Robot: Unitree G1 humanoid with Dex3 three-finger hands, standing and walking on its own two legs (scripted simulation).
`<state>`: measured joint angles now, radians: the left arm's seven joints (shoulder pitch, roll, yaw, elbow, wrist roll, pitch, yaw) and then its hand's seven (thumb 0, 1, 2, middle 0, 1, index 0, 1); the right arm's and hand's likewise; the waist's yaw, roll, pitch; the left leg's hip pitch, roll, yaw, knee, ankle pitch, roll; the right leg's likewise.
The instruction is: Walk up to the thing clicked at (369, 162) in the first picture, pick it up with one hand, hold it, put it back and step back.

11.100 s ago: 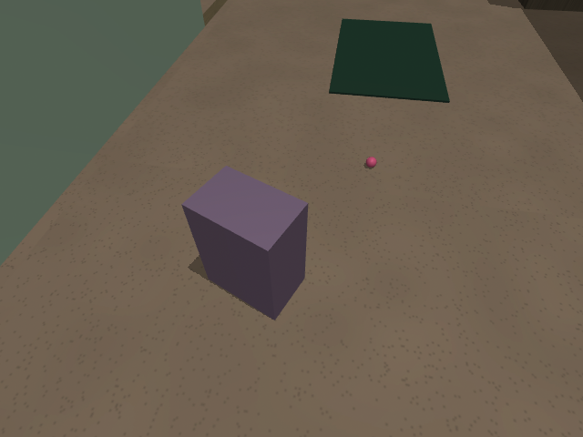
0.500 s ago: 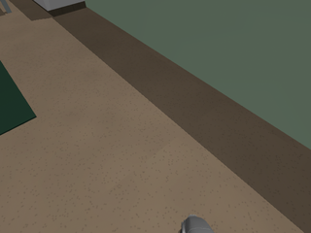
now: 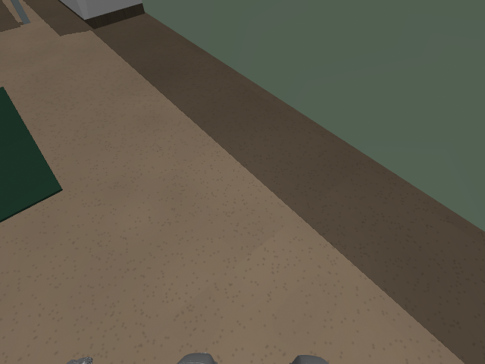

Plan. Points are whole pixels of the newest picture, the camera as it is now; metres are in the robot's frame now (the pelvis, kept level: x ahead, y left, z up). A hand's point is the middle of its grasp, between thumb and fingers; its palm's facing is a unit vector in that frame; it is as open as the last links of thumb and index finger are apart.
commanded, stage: walk up
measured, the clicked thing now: out of the picture +0.13 +0.91 -0.72
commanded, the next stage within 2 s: stand in 0.84 s
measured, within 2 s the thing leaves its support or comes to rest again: neither
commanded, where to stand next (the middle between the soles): +0.10 -0.01 m, yaw -1 degrees
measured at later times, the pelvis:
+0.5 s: pelvis +0.02 +0.00 +0.02, yaw +0 degrees
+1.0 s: pelvis +0.03 +0.00 +0.03, yaw +0 degrees
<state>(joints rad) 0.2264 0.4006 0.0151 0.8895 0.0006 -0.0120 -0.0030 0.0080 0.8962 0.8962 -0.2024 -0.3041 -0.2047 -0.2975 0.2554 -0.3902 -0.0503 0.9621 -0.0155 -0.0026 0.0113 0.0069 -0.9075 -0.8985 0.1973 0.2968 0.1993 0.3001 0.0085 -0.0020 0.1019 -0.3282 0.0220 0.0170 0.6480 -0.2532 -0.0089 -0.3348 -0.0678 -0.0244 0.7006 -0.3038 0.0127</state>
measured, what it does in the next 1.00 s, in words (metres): stands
